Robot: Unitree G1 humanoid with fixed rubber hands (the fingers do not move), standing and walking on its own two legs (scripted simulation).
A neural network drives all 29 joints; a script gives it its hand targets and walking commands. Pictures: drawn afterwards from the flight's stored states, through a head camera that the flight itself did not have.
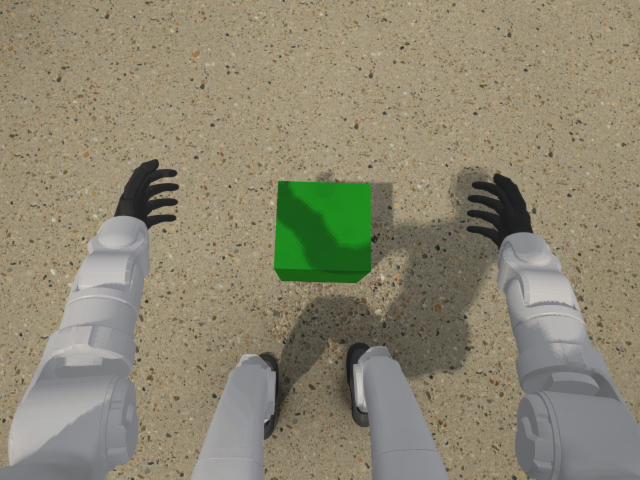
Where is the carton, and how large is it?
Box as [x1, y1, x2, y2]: [274, 181, 370, 282]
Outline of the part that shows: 278,181 274,269 281,280 356,282 370,271 370,184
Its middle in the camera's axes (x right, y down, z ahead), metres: +0.01 +0.00 +0.99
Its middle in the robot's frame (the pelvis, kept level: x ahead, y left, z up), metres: +0.49 -0.04 -0.57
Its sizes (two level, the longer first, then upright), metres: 0.210 0.200 0.250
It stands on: the floor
